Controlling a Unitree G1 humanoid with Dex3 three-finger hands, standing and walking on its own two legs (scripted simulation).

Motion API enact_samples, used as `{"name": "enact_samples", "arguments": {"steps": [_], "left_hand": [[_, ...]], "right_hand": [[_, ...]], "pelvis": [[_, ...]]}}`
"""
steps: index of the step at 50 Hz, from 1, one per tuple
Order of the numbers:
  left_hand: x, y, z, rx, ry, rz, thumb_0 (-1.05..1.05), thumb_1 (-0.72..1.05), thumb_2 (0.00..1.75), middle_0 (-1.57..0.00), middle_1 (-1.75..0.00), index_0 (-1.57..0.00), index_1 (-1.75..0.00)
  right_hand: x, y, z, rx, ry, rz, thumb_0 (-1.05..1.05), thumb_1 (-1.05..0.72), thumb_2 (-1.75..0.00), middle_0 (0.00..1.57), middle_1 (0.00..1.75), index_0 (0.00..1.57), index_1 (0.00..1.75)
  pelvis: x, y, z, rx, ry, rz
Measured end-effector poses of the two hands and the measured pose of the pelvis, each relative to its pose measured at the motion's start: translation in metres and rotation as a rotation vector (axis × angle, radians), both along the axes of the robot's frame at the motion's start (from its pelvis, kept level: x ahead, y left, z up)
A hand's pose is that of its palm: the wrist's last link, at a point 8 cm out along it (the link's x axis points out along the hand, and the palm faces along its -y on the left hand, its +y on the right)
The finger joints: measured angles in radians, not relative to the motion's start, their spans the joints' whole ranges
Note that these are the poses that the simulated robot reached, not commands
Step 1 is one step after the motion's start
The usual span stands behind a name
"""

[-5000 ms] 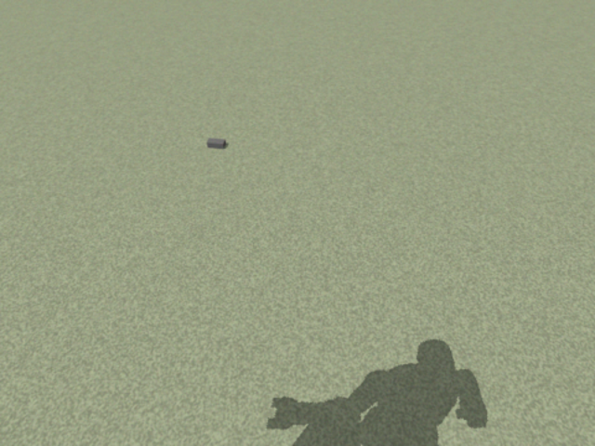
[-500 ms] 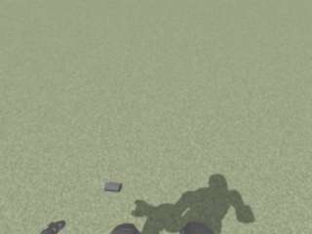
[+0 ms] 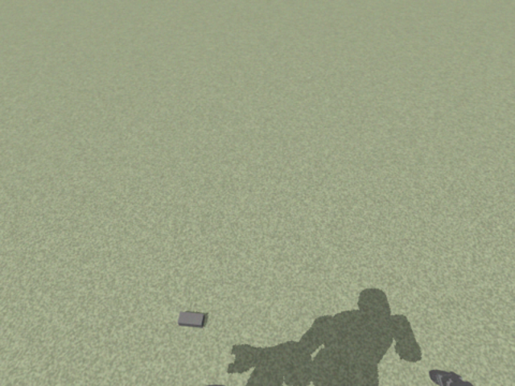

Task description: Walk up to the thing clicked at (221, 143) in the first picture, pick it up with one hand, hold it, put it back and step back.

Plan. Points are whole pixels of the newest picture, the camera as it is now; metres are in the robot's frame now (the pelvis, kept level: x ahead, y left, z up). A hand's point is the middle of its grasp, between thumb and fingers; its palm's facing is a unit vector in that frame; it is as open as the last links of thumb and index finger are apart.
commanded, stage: walk up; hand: left
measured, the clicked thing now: (191, 319) +0.44 +0.31 -0.75
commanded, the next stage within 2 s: none
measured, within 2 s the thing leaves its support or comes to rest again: neither
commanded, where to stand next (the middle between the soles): +0.03 -0.01 m, yaw +1 degrees
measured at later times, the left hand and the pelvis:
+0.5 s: hand out of the picture +0.11 +0.25 -0.15, palm faces -0.02 -0.95 -0.31, open 7.4 cm; pelvis +0.01 +0.00 +0.01, yaw +0 degrees
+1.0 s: hand out of the picture +0.09 +0.26 -0.15, palm faces +0.00 -0.95 -0.32, open 7.4 cm; pelvis +0.02 +0.01 +0.01, yaw +0 degrees
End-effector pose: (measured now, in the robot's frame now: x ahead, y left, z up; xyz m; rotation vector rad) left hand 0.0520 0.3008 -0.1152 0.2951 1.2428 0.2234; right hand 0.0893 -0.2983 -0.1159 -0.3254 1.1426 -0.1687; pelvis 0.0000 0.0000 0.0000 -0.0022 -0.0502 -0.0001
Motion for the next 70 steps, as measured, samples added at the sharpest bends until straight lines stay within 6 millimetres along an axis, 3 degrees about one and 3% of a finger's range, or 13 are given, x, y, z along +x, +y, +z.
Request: {"name": "enact_samples", "arguments": {"steps": [8, 15, 27, 49, 55, 61, 65, 70], "left_hand": [[0.039, -0.006, 0.005, -0.010, -0.074, -0.024, 0.01, 0.90, 0.90, -0.21, -0.30, -0.20, -0.30], [0.054, -0.008, 0.005, -0.025, -0.076, -0.043, 0.01, 0.91, 0.90, -0.21, -0.30, -0.20, -0.30], [0.047, -0.003, 0.001, -0.029, -0.020, -0.036, 0.01, 0.91, 0.90, -0.21, -0.30, -0.20, -0.30], [0.035, 0.002, 0.003, -0.023, 0.002, -0.011, 0.01, 0.91, 0.90, -0.21, -0.30, -0.20, -0.30], [0.034, 0.008, -0.003, 0.001, 0.008, -0.004, 0.01, 0.91, 0.90, -0.21, -0.30, -0.20, -0.30], [0.016, -0.009, -0.007, 0.028, 0.009, -0.019, 0.01, 0.91, 0.90, -0.20, -0.30, -0.20, -0.30], [-0.015, -0.037, -0.012, 0.055, 0.011, -0.028, 0.00, 0.91, 0.90, -0.20, -0.30, -0.20, -0.30], [-0.062, -0.060, 0.009, 0.091, 0.074, -0.025, 0.01, 0.90, 0.90, -0.21, -0.30, -0.20, -0.30]], "right_hand": [[0.006, -0.002, 0.007, -0.008, 0.004, -0.013, 0.01, -0.91, -0.90, 0.21, 0.30, 0.21, 0.30], [-0.005, -0.006, 0.011, -0.028, 0.041, -0.036, 0.01, -0.91, -0.90, 0.21, 0.30, 0.20, 0.30], [-0.017, -0.001, 0.010, -0.029, 0.087, -0.062, 0.01, -0.91, -0.90, 0.21, 0.30, 0.20, 0.30], [0.005, 0.009, 0.011, -0.009, 0.049, -0.041, 0.01, -0.91, -0.90, 0.21, 0.30, 0.20, 0.30], [-0.003, -0.008, 0.011, -0.065, 0.051, -0.053, 0.01, -0.90, -0.90, 0.21, 0.30, 0.21, 0.30], [-0.027, -0.056, 0.007, -0.135, 0.060, -0.036, 0.01, -0.90, -0.90, 0.21, 0.30, 0.21, 0.30], [-0.036, -0.090, -0.011, -0.118, 0.044, -0.047, 0.01, -0.90, -0.90, 0.21, 0.30, 0.21, 0.30], [-0.050, -0.090, -0.016, -0.029, 0.069, -0.056, 0.01, -0.91, -0.90, 0.20, 0.30, 0.20, 0.30]], "pelvis": [[0.004, -0.002, 0.004, 0.001, -0.001, -0.001], [0.007, 0.000, 0.007, 0.000, 0.005, -0.004], [0.012, 0.005, 0.009, 0.001, 0.010, -0.008], [0.016, 0.008, 0.011, 0.002, 0.008, -0.006], [-0.007, -0.003, 0.004, 0.008, 0.023, -0.004], [-0.034, -0.033, -0.007, 0.017, 0.036, -0.016], [-0.046, -0.053, -0.021, -0.002, 0.006, -0.032], [-0.047, -0.059, -0.008, 0.013, 0.012, -0.039]]}}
